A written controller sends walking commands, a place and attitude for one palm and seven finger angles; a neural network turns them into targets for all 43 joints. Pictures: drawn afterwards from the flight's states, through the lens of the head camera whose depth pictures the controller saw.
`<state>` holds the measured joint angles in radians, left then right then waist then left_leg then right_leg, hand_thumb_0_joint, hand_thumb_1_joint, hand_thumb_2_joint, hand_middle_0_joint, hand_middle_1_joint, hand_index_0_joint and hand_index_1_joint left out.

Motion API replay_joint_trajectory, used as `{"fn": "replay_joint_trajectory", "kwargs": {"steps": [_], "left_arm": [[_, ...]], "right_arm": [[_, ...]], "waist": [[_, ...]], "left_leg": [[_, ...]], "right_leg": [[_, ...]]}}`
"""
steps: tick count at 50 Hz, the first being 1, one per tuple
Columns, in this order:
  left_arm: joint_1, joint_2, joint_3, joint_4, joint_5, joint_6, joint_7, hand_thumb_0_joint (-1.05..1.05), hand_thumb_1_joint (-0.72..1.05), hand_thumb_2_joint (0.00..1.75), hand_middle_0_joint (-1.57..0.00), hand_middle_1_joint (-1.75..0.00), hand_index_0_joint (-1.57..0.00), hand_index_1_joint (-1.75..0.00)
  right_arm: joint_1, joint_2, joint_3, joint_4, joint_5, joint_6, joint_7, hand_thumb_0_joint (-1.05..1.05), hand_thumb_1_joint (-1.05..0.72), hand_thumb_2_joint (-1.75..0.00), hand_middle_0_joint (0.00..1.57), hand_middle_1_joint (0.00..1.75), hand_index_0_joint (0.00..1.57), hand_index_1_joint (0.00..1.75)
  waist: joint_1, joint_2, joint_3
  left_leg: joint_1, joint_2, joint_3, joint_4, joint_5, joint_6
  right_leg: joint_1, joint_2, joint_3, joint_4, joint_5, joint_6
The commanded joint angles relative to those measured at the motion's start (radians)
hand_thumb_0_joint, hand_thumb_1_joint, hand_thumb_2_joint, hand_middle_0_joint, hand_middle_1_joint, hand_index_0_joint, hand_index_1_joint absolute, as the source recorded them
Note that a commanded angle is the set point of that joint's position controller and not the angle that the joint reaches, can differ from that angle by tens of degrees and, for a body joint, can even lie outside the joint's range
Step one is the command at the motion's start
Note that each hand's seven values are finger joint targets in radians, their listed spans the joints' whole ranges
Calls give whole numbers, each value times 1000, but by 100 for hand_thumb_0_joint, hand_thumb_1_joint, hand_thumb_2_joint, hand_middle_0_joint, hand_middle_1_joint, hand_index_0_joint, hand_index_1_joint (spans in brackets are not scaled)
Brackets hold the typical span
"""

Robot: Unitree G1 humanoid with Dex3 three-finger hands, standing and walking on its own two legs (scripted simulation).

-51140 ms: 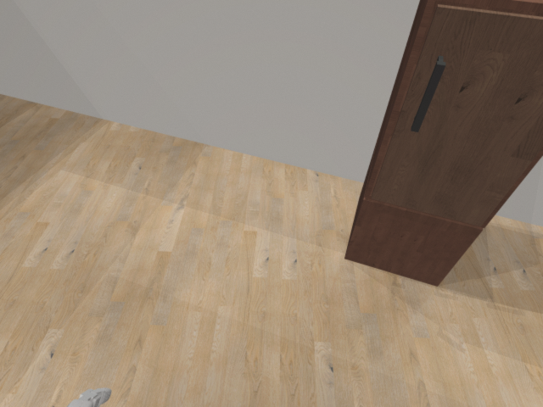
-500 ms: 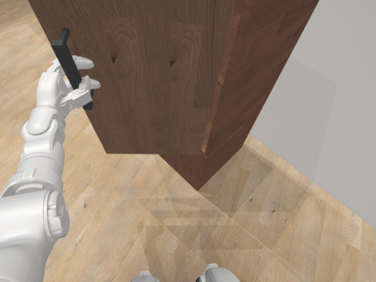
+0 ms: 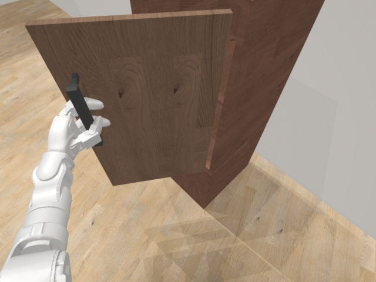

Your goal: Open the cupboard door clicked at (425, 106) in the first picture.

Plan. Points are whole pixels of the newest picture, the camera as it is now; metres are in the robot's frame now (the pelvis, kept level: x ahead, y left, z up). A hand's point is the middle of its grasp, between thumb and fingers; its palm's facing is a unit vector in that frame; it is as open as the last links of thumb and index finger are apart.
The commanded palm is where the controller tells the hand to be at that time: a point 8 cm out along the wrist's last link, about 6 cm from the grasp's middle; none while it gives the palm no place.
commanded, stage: pull the door open along its arc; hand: left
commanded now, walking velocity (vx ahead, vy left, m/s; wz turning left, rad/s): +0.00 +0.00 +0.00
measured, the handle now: (88, 113) +0.46 +0.21 +0.10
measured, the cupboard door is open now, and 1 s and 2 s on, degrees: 56 92 93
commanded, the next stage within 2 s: open thumb and fingers to let go in 0.54 s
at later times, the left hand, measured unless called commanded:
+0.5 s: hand (142, 198) +0.26 +0.08 +0.10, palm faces +0.32 -0.95 +0.03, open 6.1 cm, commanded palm +0.20 +0.15 +0.09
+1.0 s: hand (149, 201) +0.26 +0.06 +0.09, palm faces +0.37 -0.93 +0.00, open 9.2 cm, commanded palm +0.21 +0.11 +0.09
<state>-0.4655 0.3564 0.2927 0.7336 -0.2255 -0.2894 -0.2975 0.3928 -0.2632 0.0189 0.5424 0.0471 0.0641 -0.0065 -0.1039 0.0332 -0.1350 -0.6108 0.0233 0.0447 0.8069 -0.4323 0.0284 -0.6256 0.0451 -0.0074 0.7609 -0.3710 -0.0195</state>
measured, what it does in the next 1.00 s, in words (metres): stands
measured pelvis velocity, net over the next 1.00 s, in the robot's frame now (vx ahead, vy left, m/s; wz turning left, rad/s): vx -0.01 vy -0.05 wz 0.08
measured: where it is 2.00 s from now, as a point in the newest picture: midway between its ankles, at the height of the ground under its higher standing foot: outside the picture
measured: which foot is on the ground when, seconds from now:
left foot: down 0.00-1.00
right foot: down 0.00-1.00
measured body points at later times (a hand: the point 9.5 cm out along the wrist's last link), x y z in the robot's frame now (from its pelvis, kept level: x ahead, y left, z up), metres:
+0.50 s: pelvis +0.00 -0.03 +0.01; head +0.00 -0.04 +0.46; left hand +0.24 +0.13 +0.10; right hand +0.21 -0.22 -0.07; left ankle -0.03 +0.10 -0.71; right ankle -0.01 -0.11 -0.71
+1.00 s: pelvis -0.01 -0.05 +0.01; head +0.00 -0.07 +0.46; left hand +0.23 +0.11 +0.09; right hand +0.18 -0.26 -0.09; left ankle -0.03 +0.10 -0.71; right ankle -0.01 -0.11 -0.71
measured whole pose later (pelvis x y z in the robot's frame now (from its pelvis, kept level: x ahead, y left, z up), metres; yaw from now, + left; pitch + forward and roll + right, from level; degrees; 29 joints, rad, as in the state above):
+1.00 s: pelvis -0.01 -0.05 +0.01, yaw +5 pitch +4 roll +1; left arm 0.21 -0.04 -0.17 -0.06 -0.01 -0.11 0.41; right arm 0.21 -0.21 0.01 0.55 -0.04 0.05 -0.02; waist -0.02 0.05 -0.08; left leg -0.41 0.01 -0.04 0.72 -0.38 -0.03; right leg -0.43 0.03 -0.09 0.74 -0.39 -0.08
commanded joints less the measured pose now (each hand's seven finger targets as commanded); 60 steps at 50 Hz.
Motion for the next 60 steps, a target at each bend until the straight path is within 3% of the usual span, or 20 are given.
{"fn": "replay_joint_trajectory", "kwargs": {"steps": [1,2,3,4,5,8,10,13,17,20,23,28,31,32,34,42,48,52,57,60], "left_arm": [[34,162,42,-415,-53,-52,2,0,90,90,-40,-135,-40,-135],[77,123,7,-493,-55,-49,6,0,90,90,-40,-135,-40,-135],[90,75,93,-590,-103,-32,130,0,90,90,-40,-135,-40,-135],[156,-30,10,-609,-85,-4,201,0,90,90,-40,-135,-40,-135],[188,-55,-6,-662,-74,8,252,0,90,90,-40,-135,-40,-135],[360,-66,-18,-786,2,33,391,0,90,90,-40,-135,-40,-135],[455,-129,-63,-868,41,52,468,0,90,90,-40,-135,-40,-135],[559,-154,-94,-961,103,83,573,0,90,90,-40,-135,-40,-135],[704,-237,-191,-1123,166,148,676,0,90,90,-40,-135,-40,-135],[742,-266,-238,-1137,222,191,750,0,90,90,-40,-135,-40,-135],[788,-311,-298,-1141,249,205,778,0,90,90,-40,-135,-40,-135],[685,-417,-450,-1130,281,181,781,0,90,90,-40,-135,-40,-135],[644,-472,-539,-1125,302,165,782,0,90,90,-40,-135,-40,-135],[542,-439,-520,-1107,309,159,787,0,90,90,-40,-135,-40,-135],[536,-386,-469,-1093,317,142,778,0,76,84,-39,-134,-39,-134],[532,-408,-461,-1057,233,112,704,0,20,60,-35,-127,-35,-127],[530,-375,-425,-1009,240,101,717,0,-22,42,-32,-123,-32,-123],[462,-396,-449,-1027,246,94,727,0,-50,30,-30,-120,-30,-120],[418,-412,-470,-992,254,101,733,0,-50,30,-27,-105,-27,-105],[391,-429,-490,-991,262,111,737,0,-50,30,-25,-90,-25,-90]], "right_arm": [[-34,-128,-57,-162,7,-61,3,0,-90,-90,20,30,20,30],[-54,-121,-55,-175,9,-69,7,0,-90,-90,20,30,20,30],[-100,-87,-53,-184,9,-87,12,0,-90,-90,20,30,20,30],[-113,-82,-49,-179,5,-101,20,0,-90,-90,20,30,20,30],[-118,-85,-52,-173,2,-108,27,0,-90,-90,20,30,20,30],[-141,-85,-53,-175,-19,-110,34,0,-90,-90,20,30,20,30],[-171,-66,-48,-188,-29,-104,39,0,-90,-90,20,30,20,30],[-206,-52,-41,-197,-48,-81,33,0,-90,-90,20,30,20,30],[-262,-19,-24,-222,-59,-37,27,0,-90,-90,20,30,20,30],[-276,-9,-17,-219,-73,-7,22,0,-90,-90,20,30,20,30],[-286,-3,-14,-218,-80,8,17,0,-90,-90,20,30,20,30],[-302,0,-16,-213,-90,-6,8,0,-90,-90,20,30,20,30],[-300,-3,-20,-209,-94,-26,12,0,-90,-90,20,30,20,30],[-298,-7,-19,-193,-96,-30,6,0,-90,-90,20,30,20,30],[-296,-6,-27,-183,-99,-37,-7,0,-90,-90,20,30,20,30],[-295,-5,-27,-165,-81,-63,-24,0,-90,-90,20,30,20,30],[-301,-10,-26,-158,-83,-75,-21,0,-90,-90,20,30,20,30],[-315,-7,-24,-163,-85,-80,-19,0,-90,-90,20,30,20,30],[-314,-11,-24,-161,-84,-83,-16,0,-90,-90,20,30,20,30],[-320,-11,-21,-164,-86,-78,-17,0,-90,-90,20,30,20,30]], "waist": [[105,-1,-330],[106,25,-321],[181,30,-313],[150,24,-266],[142,20,-246],[149,-57,-218],[151,-71,-211],[156,-106,-179],[161,-31,-143],[148,-49,-104],[139,-64,-83],[88,-101,-53],[78,-111,-74],[64,-121,-66],[80,-156,-99],[93,-139,-120],[101,-166,-79],[96,-124,-84],[89,-129,-64],[93,-85,-78]], "left_leg": [[171,-15,-20,-87,556,8],[187,-15,-19,-93,559,5],[178,-20,-19,-100,564,-5],[199,-14,-19,-112,557,-15],[212,-11,-27,-115,545,-23],[192,-15,-25,-121,489,-19],[191,-19,-18,-130,458,-20],[182,-23,-22,-141,385,-18],[197,-30,-10,-147,363,-21],[189,-32,-18,-141,335,-20],[194,-36,-24,-130,320,-19],[203,-37,-37,-101,276,-13],[202,-40,-50,-87,262,-11],[189,-44,-55,-79,244,-9],[178,-47,-53,-75,228,-8],[194,-48,-53,-97,225,-10],[182,-49,-55,-105,202,-8],[199,-50,-49,-109,194,-6],[210,-47,-52,-116,175,-4],[227,-46,-52,-123,188,-3]], "right_leg": [[333,-10,-13,-36,566,-2],[326,-12,-18,-38,556,-1],[321,-7,-39,-48,516,-5],[290,-5,-50,-53,489,-1],[268,-6,-57,-57,463,1],[306,-13,-57,-56,449,-1],[328,-22,-54,-60,453,0],[357,-29,-42,-78,409,-3],[381,-40,-28,-98,416,-12],[380,-41,-12,-112,406,-14],[381,-43,5,-130,416,-14],[331,-65,29,-150,411,8],[318,-82,36,-141,414,18],[297,-89,48,-147,393,23],[326,-104,85,-168,379,33],[371,-115,90,-189,394,39],[349,-115,94,-213,300,35],[324,-109,86,-214,237,26],[282,-95,52,-213,154,15],[271,-83,24,-191,156,3]]}}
